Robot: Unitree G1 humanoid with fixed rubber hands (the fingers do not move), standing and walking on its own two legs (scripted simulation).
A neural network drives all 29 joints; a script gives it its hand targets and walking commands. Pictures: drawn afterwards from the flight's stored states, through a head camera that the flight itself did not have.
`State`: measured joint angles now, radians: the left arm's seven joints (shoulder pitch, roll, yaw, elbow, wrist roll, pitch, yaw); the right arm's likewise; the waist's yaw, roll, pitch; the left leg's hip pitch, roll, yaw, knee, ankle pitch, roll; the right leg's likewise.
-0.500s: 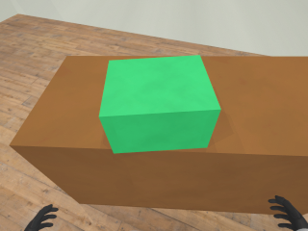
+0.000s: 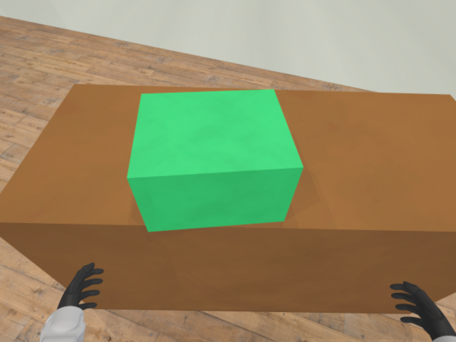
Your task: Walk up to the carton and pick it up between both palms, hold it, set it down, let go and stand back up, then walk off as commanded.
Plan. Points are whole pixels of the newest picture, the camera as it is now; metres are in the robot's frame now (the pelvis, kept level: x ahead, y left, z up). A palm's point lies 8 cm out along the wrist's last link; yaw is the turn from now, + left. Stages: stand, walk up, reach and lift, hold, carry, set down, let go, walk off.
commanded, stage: reach and lift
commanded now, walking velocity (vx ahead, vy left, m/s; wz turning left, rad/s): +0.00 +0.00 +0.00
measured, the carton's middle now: (213, 158) +0.48 +0.05 +0.03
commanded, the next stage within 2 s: none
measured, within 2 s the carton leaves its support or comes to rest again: neither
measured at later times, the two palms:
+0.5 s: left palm (52, 300) +0.19 +0.30 +0.00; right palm (424, 324) +0.15 -0.28 +0.01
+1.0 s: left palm (83, 291) +0.19 +0.24 +0.03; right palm (422, 300) +0.17 -0.28 +0.03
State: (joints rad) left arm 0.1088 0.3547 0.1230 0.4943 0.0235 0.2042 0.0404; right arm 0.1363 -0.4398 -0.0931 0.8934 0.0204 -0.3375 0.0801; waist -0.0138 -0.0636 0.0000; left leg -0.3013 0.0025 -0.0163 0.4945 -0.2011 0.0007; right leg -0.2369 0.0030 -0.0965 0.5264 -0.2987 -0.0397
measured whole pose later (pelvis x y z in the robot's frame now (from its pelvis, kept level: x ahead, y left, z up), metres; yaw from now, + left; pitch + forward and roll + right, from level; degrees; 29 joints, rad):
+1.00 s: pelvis +0.01 +0.00 +0.01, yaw -4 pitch +3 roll +1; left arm 0.42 0.24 0.09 -0.03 -0.16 -0.04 0.11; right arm 0.38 -0.43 -0.03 0.24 0.37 -0.24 0.19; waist 0.04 -0.05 -0.05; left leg -0.24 0.01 0.00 0.34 -0.15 0.00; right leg -0.21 0.04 -0.04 0.37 -0.21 -0.04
